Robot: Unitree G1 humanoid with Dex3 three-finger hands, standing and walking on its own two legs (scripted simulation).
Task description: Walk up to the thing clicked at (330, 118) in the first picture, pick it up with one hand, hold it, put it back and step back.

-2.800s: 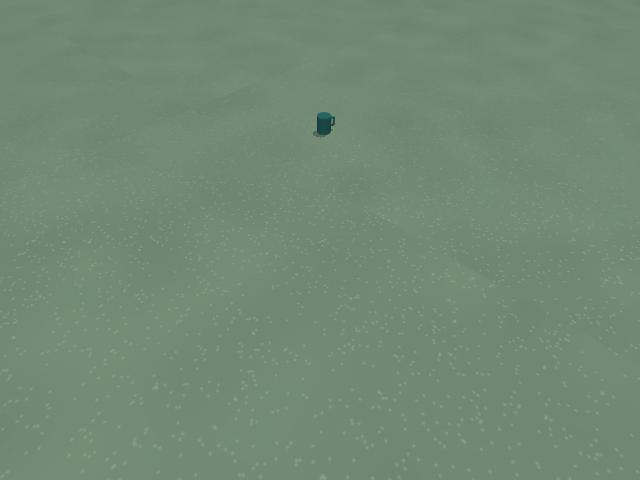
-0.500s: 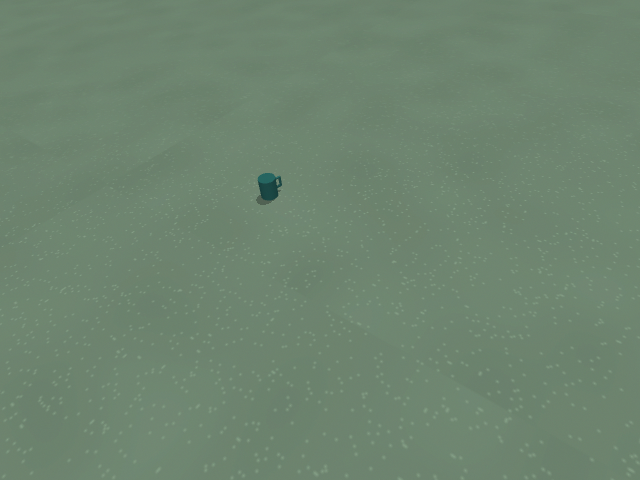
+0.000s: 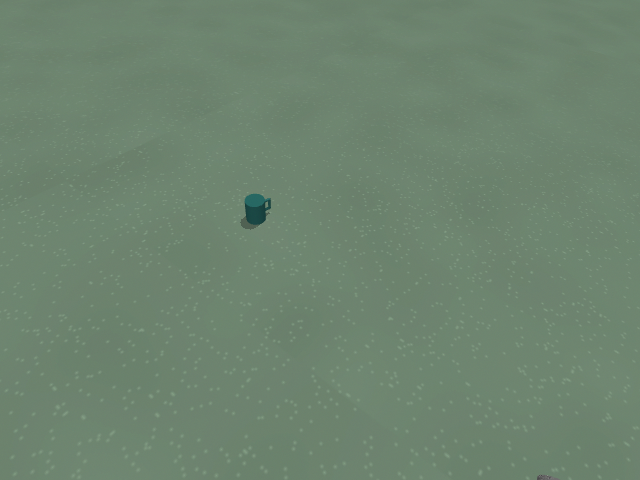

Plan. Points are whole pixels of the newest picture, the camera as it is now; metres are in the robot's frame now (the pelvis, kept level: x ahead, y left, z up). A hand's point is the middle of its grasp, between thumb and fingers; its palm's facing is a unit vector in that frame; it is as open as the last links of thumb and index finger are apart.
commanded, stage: walk up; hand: left
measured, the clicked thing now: (258, 207) +1.36 +0.24 -0.71
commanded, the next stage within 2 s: none
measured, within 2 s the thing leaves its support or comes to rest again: neither
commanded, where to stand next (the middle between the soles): +0.99 +0.04 m, yaw -1 degrees
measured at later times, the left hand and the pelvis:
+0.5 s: hand (200, 348) +0.36 +0.20 -0.10, palm faces -0.02 -0.92 -0.38, open 7.4 cm; pelvis +0.24 -0.06 +0.01, yaw -1 degrees
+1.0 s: hand (169, 324) +0.43 +0.27 -0.16, palm faces +0.01 -0.94 -0.33, open 7.4 cm; pelvis +0.43 +0.00 +0.00, yaw +2 degrees
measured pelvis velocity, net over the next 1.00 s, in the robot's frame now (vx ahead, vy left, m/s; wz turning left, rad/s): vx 0.43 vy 0.00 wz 0.04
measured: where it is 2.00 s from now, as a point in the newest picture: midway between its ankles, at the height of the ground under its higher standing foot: (305, 331)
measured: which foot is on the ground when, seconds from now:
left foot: down 0.00-0.36, up 0.38-0.86, down 0.88-1.00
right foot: up 0.00-0.32, down 0.34-0.92, up 0.94-1.00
